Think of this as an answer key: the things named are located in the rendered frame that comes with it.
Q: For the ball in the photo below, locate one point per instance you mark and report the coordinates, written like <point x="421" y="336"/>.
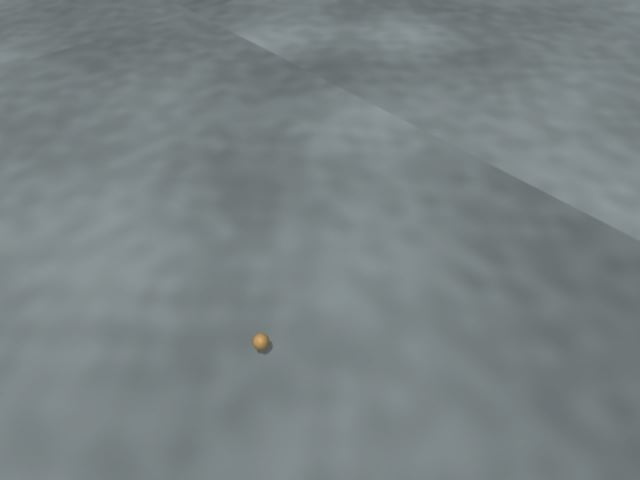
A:
<point x="260" y="341"/>

